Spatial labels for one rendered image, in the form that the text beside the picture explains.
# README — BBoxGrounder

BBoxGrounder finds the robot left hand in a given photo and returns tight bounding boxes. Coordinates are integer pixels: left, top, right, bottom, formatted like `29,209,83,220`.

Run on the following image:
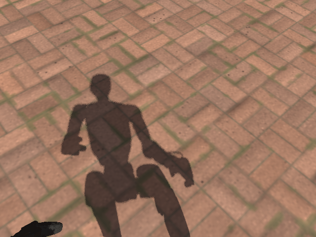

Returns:
11,220,63,237

